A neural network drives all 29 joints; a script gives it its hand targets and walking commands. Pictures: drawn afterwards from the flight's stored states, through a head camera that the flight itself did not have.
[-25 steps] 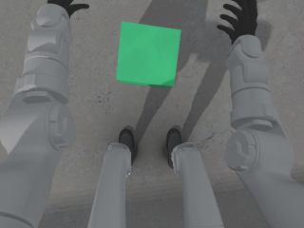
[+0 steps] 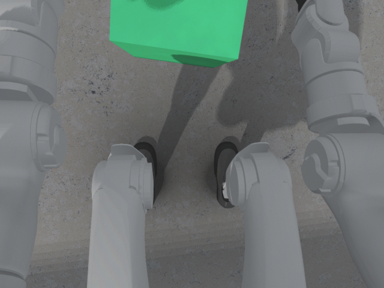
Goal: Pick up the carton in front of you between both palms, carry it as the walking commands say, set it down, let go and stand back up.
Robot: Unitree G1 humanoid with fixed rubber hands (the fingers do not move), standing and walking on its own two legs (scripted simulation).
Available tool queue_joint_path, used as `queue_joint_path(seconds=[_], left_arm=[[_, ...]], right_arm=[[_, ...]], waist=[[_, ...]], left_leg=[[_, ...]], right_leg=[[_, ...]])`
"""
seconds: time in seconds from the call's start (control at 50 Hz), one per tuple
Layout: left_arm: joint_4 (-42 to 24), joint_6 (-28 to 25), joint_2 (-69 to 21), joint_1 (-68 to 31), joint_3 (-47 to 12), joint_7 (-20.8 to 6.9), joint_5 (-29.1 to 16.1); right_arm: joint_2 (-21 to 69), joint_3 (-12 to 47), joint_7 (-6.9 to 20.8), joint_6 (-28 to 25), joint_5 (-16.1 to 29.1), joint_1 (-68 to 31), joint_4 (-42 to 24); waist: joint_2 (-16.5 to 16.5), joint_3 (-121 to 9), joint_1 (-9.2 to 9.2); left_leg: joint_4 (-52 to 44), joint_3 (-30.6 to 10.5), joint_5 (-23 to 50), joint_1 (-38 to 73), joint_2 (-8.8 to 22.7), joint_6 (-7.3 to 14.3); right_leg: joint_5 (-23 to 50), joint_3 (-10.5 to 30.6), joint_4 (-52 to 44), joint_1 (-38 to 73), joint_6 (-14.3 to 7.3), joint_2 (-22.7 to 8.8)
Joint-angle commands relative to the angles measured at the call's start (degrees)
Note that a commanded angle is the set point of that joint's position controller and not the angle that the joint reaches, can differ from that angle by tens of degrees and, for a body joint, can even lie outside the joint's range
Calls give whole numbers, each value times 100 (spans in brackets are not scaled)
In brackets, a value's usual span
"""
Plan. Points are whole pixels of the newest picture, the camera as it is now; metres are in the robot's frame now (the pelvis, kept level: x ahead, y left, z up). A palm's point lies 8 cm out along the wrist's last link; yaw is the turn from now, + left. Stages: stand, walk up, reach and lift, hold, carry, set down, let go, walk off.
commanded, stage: reach and lift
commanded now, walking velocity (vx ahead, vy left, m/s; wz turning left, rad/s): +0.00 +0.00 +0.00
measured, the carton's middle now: (180, 6) +0.57 +0.04 -0.31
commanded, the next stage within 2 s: none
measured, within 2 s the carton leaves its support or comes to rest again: leaves its support in 1.14 s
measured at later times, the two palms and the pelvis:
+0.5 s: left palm out of the picture +0.58 +0.21 -0.24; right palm (281, 10) +0.55 -0.15 -0.24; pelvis +0.00 +0.01 -0.07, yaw -1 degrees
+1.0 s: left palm out of the picture +0.58 +0.18 -0.23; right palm (269, 6) +0.56 -0.12 -0.23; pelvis +0.00 +0.01 -0.07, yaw -1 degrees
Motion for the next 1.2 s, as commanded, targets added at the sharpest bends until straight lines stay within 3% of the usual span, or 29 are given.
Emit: queue_joint_path(seconds=[0.0, 0.14, 0.26, 0.3, 0.4, 0.5, 0.68, 0.76, 0.78, 0.82, 0.86, 0.94, 1.06, 1.18], left_arm=[[-200, -57, 794, -2229, -95, -10, -105], [505, -272, 787, -2560, -246, -29, -108], [97, -468, 950, -3084, -529, 88, -417], [45, -500, 928, -3012, -656, 86, -505], [63, -501, 785, -2555, -721, 97, -499], [370, -463, 544, -2237, -590, 71, -327], [297, -452, 142, -2679, -712, -13, -282], [268, -371, -618, -2890, -717, -150, -139], [346, -338, -864, -2870, -667, -205, -58], [231, -222, -3005, -3402, -1018, -654, -21], [198, -33, -4594, -3348, -985, -1137, 131], [-95, 215, -5756, -2871, -733, -1638, 382], [-1094, 340, -6530, -2932, -1132, -1708, 75], [-3075, 563, -7159, -3428, -1820, -1415, -269]], right_arm=[[-731, 21, -3, -65, 73, -1929, -241], [-865, -31, 175, -321, -95, -2374, 558], [-1131, 191, 128, -550, 152, -2772, 424], [-1019, 237, 93, -576, 208, -2668, 319], [-813, 321, 65, -595, 318, -2245, 162], [-660, 188, 98, -583, 178, -1953, 436], [-356, 150, 131, -577, 12, -2356, 495], [425, 130, 253, -517, -184, -2648, 429], [547, 31, 277, -496, -356, -2655, 441], [2574, 363, 742, -353, -513, -3360, 250], [4037, 502, 1249, -119, -715, -3788, 66], [5174, 532, 1789, 186, -761, -3652, -169], [6000, 1087, 1933, 293, -265, -3745, -702], [6652, 1897, 1824, 529, 223, -3983, -1891]], waist=[[678, -7012, 10], [517, -5761, -11], [459, -6457, -22], [460, -6474, -98], [609, -6742, -19], [592, -5975, -31], [583, -5558, -81], [553, -5315, -30], [578, -5240, -108], [637, -5076, -83], [607, -4733, -14], [470, -4507, 133], [362, -6109, 154], [865, -9766, 213]], left_leg=[[-630, 398, 1089, 3851, 36, 14], [-76, 212, 973, 3331, 118, 4], [415, 195, 1811, 3725, 77, 14], [530, 162, 2066, 3956, 62, 31], [667, 206, 2627, 4361, 20, 19], [556, 215, 2093, 3777, 23, -2], [368, 204, 1433, 3330, 5, 4], [332, 245, 1215, 3320, -83, -3], [345, 264, 1153, 3293, -109, -23], [362, 273, 1129, 3236, -232, 22], [456, 308, 1046, 3022, -349, 90], [518, 424, 1171, 2716, -410, 219], [564, 480, 2148, 3414, -449, 227], [582, 518, 4083, 5998, -533, 125]], right_leg=[[1176, -397, -528, 3466, 92, 70], [1118, -356, 121, 3051, 91, -2], [1907, -384, 644, 3498, 88, 9], [2096, -435, 721, 3352, 110, 54], [2448, -513, 812, 3322, 118, 143], [1978, -476, 699, 2877, 125, 157], [1594, -414, 549, 2952, 77, 168], [1461, -448, 523, 3150, 45, 263], [1431, -467, 518, 3214, 38, 286], [1394, -482, 593, 3143, 7, 424], [1220, -499, 685, 2966, -52, 526], [1220, -575, 767, 2655, -119, 574], [2078, -670, 913, 2938, -135, 612], [3065, -770, 703, 3175, -66, 723]])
